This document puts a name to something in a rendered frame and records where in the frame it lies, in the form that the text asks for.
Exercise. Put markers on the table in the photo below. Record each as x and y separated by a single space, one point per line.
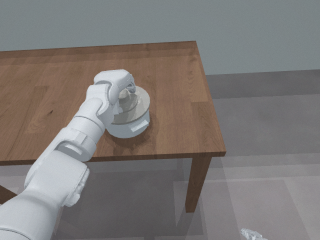
41 90

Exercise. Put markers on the left robot hand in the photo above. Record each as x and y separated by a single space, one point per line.
123 79

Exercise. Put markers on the left robot upper arm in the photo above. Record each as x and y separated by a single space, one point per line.
32 214

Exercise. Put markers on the pot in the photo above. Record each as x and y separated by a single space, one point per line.
130 130

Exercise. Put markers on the right robot hand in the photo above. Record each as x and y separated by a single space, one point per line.
251 235

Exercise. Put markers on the left robot forearm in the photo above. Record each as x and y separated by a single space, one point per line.
79 138

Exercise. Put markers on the lid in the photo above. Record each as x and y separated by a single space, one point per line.
136 107

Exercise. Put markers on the knob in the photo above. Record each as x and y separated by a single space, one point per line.
123 96

